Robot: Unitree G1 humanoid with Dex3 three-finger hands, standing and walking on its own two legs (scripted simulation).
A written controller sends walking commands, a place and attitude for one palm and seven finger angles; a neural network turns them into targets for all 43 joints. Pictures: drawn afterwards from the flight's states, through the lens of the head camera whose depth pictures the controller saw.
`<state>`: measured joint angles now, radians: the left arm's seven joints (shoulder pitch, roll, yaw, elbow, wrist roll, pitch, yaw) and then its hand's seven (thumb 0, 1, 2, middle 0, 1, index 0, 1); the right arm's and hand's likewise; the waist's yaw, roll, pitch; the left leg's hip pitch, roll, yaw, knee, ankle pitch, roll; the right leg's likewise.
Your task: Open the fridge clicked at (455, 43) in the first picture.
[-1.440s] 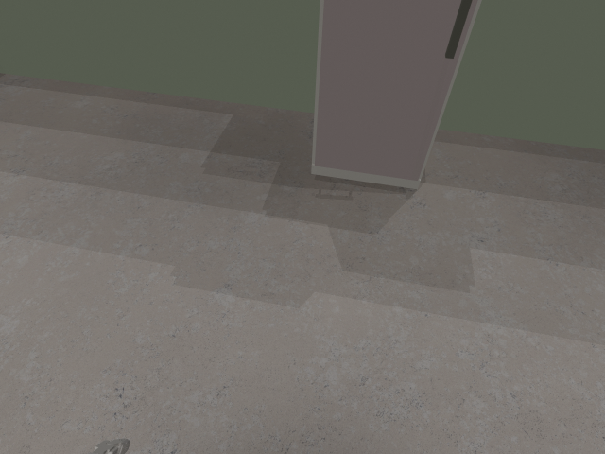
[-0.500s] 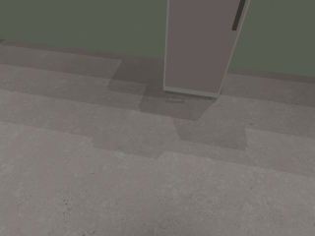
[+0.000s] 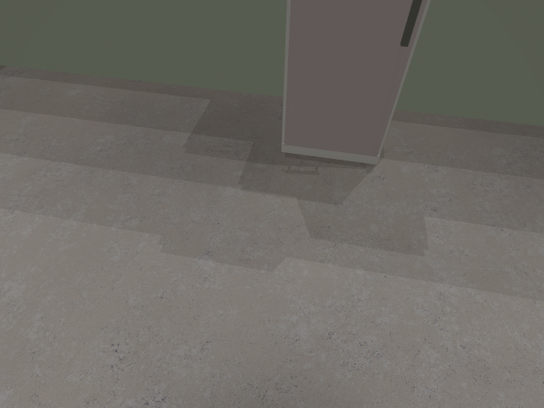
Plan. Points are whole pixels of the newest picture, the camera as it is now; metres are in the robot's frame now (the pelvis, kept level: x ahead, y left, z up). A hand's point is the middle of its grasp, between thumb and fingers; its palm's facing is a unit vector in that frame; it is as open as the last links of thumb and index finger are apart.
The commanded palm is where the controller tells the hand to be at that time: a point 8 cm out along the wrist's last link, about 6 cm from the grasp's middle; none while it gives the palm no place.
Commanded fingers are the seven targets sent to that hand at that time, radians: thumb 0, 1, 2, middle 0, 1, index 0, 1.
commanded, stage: walk to a spot facing it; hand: right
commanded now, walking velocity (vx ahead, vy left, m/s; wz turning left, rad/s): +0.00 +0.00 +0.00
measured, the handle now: out of the picture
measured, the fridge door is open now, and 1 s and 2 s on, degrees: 0 0 0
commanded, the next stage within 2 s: take the last steps up to it in 1.64 s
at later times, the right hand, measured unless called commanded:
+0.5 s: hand out of the picture +0.01 -0.23 -0.20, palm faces +0.10 +0.98 -0.14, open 7.4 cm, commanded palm none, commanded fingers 0.00 -0.90 -0.90 0.20 0.30 0.20 0.30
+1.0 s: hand (398, 287) +0.41 -0.26 -0.19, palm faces +0.10 +0.98 -0.14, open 7.4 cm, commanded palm none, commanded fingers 0.00 -0.90 -0.90 0.20 0.30 0.20 0.30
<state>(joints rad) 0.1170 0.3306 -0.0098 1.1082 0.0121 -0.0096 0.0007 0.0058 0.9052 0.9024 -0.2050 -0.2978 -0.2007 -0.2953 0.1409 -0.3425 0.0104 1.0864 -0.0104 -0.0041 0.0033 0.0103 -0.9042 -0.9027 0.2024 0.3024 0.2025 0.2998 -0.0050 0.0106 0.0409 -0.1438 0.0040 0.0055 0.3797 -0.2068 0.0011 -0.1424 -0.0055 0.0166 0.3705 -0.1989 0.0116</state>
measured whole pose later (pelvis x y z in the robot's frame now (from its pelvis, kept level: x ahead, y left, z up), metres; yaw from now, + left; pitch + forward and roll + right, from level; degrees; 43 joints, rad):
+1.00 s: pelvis +0.31 -0.08 -0.03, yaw -8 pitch +0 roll +1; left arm 0.52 0.08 0.02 1.21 0.01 -0.06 0.03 0.00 0.91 0.90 -0.20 -0.30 -0.20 -0.30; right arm 0.09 -0.15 -0.04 0.99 -0.03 -0.07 0.01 0.01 -0.91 -0.90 0.20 0.30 0.20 0.30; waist 0.05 -0.01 0.08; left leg -0.44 0.01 0.16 0.64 -0.17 0.08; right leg 0.05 0.01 -0.04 0.73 -0.52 -0.04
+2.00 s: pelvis +0.71 -0.15 -0.03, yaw -1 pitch -2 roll -1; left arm 0.41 0.13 0.03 1.16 0.02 -0.01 0.01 0.00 0.91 0.90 -0.20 -0.30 -0.20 -0.29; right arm 0.13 -0.16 -0.05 1.00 -0.02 -0.06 0.00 0.01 -0.91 -0.90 0.20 0.30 0.20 0.30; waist 0.05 -0.04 0.09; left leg -0.37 0.05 0.16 0.66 -0.26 0.07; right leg -0.19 -0.12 -0.17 0.93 -0.52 0.02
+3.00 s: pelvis +0.97 -0.18 -0.02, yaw -7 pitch -2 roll -1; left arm 0.36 0.13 0.03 1.15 0.01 0.00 0.03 0.00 0.91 0.90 -0.20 -0.30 -0.20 -0.29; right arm 0.14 -0.13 -0.02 1.04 -0.02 -0.05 -0.02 0.01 -0.91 -0.90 0.20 0.30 0.20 0.30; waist 0.05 -0.05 0.07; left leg -0.32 0.05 0.14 0.60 -0.24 0.05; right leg -0.18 -0.06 -0.10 0.71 -0.53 0.02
